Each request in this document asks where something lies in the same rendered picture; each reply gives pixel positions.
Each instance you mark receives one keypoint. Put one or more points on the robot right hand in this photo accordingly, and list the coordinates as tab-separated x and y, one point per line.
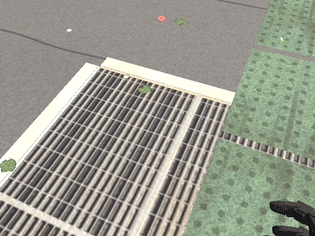
300	211

